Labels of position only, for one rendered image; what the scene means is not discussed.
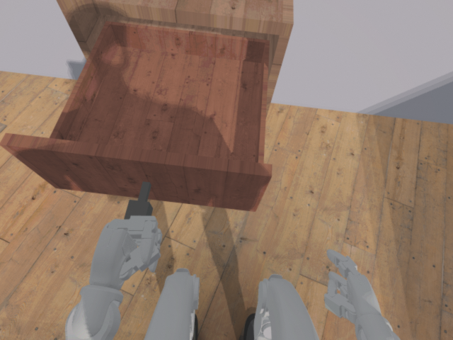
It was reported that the right robot hand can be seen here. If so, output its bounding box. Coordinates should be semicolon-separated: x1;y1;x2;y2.
324;249;382;324

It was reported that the right robot shin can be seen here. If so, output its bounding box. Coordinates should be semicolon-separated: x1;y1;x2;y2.
253;274;282;340

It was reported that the handle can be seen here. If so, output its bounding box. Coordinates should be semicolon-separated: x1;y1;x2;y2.
124;181;153;220

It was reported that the drawer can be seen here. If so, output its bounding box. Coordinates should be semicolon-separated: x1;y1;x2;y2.
0;21;273;212

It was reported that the robot right forearm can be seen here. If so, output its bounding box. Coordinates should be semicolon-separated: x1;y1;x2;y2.
355;314;400;340

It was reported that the robot left forearm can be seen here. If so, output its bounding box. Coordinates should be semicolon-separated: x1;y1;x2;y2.
65;285;124;340

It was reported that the cabinet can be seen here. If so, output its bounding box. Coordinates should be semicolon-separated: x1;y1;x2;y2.
57;0;294;117

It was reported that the left robot hand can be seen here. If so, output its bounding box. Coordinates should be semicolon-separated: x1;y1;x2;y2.
89;215;163;290

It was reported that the robot left thigh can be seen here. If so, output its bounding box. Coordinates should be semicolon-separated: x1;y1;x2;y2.
144;272;200;340

